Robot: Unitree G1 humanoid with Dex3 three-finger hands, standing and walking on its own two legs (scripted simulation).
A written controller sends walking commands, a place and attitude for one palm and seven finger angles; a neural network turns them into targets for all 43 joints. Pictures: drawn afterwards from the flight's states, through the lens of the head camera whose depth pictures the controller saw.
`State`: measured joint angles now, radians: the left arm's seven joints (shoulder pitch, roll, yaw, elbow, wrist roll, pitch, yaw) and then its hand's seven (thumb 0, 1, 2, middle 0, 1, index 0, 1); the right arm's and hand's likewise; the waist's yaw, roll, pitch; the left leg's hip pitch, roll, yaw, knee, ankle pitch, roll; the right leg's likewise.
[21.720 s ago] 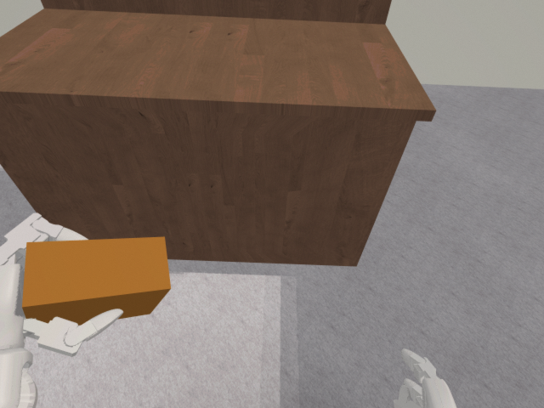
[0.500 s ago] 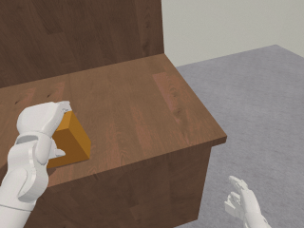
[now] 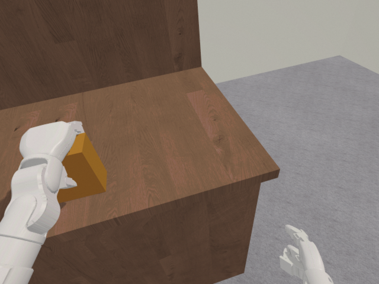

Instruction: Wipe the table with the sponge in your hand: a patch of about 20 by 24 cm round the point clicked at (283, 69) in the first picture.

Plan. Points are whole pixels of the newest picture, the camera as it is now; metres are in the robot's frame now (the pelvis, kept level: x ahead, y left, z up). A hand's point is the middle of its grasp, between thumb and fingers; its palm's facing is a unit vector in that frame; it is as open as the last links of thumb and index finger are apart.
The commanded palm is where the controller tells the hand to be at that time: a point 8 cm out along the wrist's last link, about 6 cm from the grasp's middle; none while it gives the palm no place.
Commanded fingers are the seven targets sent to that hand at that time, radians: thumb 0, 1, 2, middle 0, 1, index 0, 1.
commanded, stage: wipe forward along the first lane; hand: left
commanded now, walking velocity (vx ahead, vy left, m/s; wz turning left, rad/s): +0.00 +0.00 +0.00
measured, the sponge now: (73, 176) +0.28 +0.31 +0.11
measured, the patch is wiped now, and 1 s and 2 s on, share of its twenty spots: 0.15 0.40 0.45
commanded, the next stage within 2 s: slide across to the middle lane in 1.26 s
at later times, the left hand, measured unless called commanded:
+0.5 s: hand (69, 138) +0.34 +0.33 +0.16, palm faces +0.00 +0.01 -1.00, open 10.3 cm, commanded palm +0.31 +0.33 +0.20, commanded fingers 0.00 0.10 1.30 -1.20 -1.60 -1.20 -1.60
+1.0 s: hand (67, 127) +0.38 +0.36 +0.16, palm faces -0.04 +0.01 -1.00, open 10.3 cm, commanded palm +0.36 +0.35 +0.19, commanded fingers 0.00 0.10 1.30 -1.20 -1.60 -1.20 -1.60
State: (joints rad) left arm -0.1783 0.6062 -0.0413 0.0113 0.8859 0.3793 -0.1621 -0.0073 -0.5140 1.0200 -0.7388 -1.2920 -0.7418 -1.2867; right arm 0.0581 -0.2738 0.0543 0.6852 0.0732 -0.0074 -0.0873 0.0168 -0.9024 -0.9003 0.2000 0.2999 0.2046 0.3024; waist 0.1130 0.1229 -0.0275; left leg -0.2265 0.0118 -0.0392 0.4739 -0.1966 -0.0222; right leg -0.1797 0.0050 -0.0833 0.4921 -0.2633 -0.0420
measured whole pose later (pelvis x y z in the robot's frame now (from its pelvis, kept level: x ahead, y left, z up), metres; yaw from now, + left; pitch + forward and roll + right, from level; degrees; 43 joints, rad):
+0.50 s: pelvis +0.01 +0.00 +0.00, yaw +0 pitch -1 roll +0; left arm -0.38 0.65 0.02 0.33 0.91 0.28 -0.17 0.01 -0.51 1.02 -0.74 -1.30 -0.74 -1.29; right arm 0.15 -0.30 0.03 0.69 0.08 0.03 -0.08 0.02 -0.90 -0.90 0.20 0.30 0.20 0.30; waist 0.06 0.11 -0.03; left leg -0.27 0.02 -0.04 0.50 -0.22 -0.02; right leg -0.21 0.01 -0.08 0.49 -0.27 -0.04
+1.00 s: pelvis +0.01 +0.01 +0.00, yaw +0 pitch +2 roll -1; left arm -0.57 0.68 0.01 0.58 0.95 0.21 -0.16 0.01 -0.52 1.03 -0.74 -1.30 -0.74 -1.30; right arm 0.19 -0.29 0.03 0.69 0.09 0.08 -0.08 0.01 -0.90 -0.90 0.20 0.30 0.20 0.30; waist 0.03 0.09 -0.05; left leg -0.33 0.01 -0.04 0.51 -0.21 0.00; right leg -0.27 0.00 -0.08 0.48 -0.25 -0.03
